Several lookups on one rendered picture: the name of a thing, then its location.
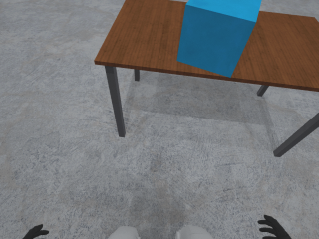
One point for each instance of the robot thigh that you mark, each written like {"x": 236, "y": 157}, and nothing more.
{"x": 125, "y": 232}
{"x": 192, "y": 232}

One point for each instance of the carton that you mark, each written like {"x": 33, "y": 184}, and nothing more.
{"x": 214, "y": 33}

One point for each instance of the left robot hand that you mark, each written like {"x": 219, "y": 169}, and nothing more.
{"x": 35, "y": 232}

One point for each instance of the right robot hand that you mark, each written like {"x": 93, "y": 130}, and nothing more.
{"x": 276, "y": 229}

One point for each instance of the right robot thigh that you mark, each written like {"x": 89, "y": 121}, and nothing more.
{"x": 192, "y": 232}

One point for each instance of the left robot thigh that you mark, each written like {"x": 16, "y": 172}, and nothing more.
{"x": 125, "y": 232}

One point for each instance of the table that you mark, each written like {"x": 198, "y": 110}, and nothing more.
{"x": 282, "y": 51}

